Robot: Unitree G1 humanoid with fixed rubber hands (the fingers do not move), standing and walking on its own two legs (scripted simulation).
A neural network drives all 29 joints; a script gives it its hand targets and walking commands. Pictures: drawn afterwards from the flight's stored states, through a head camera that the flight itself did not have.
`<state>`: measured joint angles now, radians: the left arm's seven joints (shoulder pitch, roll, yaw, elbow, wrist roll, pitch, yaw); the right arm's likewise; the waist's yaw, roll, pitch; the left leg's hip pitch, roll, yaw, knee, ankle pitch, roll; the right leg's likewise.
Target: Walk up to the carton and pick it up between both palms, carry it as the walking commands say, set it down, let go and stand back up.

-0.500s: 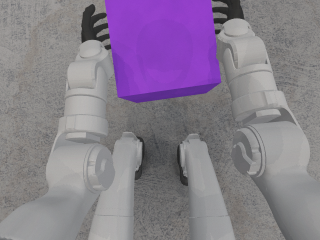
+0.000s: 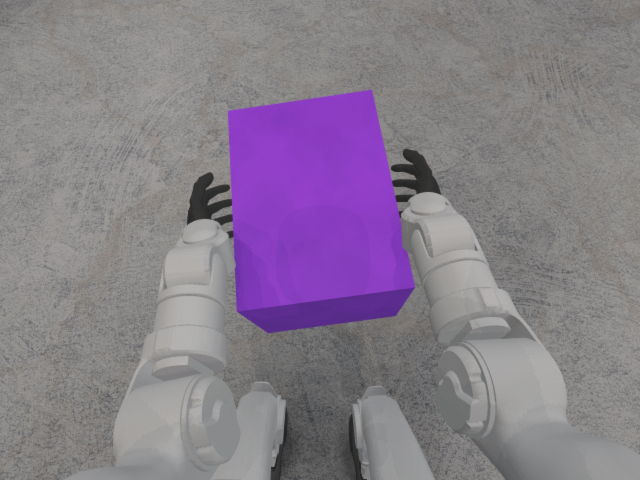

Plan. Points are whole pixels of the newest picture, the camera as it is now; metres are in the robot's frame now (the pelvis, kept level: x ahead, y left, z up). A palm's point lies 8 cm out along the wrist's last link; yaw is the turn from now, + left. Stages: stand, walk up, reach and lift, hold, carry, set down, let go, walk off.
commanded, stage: reach and lift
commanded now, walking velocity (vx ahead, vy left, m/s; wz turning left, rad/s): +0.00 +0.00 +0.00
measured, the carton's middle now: (316, 219) +0.48 +0.02 -0.07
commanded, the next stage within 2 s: none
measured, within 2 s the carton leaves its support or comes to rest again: neither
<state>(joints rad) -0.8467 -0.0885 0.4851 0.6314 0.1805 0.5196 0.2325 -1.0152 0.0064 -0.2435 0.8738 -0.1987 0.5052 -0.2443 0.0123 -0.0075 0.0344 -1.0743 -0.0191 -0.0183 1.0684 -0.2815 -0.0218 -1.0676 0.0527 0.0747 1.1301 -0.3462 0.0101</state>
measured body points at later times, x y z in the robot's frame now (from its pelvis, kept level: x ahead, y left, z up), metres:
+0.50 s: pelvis +0.08 +0.00 +0.07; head +0.11 +0.01 +0.52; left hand +0.42 +0.16 +0.06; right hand +0.45 -0.12 +0.08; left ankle +0.13 +0.13 -0.64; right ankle +0.11 -0.11 -0.64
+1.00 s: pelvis +0.07 +0.00 +0.09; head +0.00 +0.00 +0.53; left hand +0.40 +0.16 +0.14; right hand +0.41 -0.13 +0.14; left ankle +0.13 +0.13 -0.64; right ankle +0.11 -0.11 -0.64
